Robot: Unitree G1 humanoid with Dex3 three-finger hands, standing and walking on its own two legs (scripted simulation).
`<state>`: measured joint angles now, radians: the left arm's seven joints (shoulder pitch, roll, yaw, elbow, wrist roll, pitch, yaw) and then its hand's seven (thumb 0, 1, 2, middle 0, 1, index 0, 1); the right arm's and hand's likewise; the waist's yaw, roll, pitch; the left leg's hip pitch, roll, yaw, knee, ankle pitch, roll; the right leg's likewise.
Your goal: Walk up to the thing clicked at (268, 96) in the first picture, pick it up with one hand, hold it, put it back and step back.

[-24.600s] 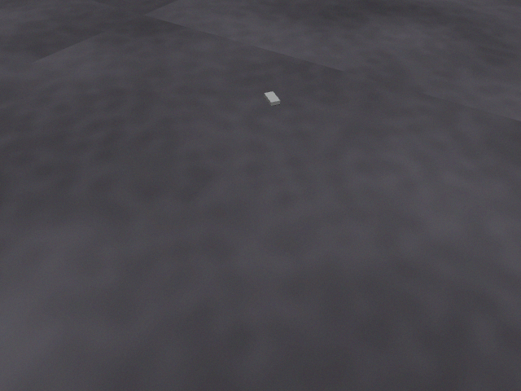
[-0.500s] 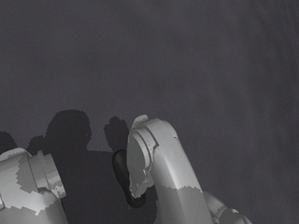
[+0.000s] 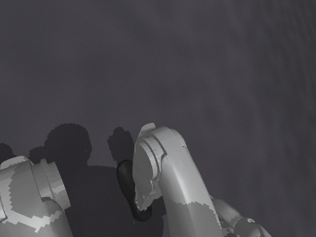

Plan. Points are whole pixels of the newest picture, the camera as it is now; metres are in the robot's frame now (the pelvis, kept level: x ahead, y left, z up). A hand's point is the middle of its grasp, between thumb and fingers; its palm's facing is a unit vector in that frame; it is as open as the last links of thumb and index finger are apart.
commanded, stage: close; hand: left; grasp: from above
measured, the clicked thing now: out of the picture +0.41 +0.40 -0.28
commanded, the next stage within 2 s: settle in 1.00 s
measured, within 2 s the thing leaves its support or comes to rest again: leaves its support in 1.44 s
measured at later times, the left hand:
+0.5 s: hand out of the picture +0.40 +0.38 -0.26, palm faces -0.44 -0.20 -0.87, open 11.0 cm
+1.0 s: hand out of the picture +0.40 +0.39 -0.25, palm faces -0.42 -0.19 -0.89, open 9.7 cm
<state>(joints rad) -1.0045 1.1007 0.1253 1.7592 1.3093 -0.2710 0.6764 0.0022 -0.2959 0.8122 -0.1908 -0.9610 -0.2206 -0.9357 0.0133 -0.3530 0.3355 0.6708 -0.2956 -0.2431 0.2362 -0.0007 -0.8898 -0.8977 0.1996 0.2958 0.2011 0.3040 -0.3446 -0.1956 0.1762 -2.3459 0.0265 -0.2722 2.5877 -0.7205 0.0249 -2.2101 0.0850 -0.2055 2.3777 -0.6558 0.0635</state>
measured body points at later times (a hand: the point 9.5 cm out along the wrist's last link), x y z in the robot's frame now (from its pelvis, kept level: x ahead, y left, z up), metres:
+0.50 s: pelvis +0.00 +0.00 +0.00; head +0.26 +0.16 +0.32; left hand +0.41 +0.39 -0.21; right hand +0.10 -0.24 -0.06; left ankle +0.06 +0.12 -0.26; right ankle +0.12 -0.12 -0.26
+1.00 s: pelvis +0.00 +0.00 +0.00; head +0.26 +0.17 +0.33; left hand +0.42 +0.39 -0.20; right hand +0.11 -0.24 -0.05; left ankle +0.06 +0.12 -0.26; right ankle +0.12 -0.12 -0.26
